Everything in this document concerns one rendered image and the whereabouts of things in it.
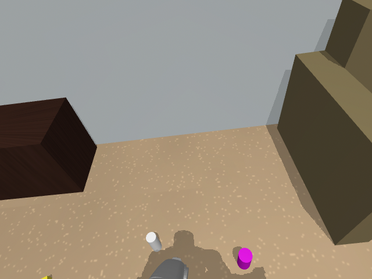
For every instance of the sofa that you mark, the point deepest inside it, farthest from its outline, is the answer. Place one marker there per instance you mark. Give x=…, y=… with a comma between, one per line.
x=326, y=124

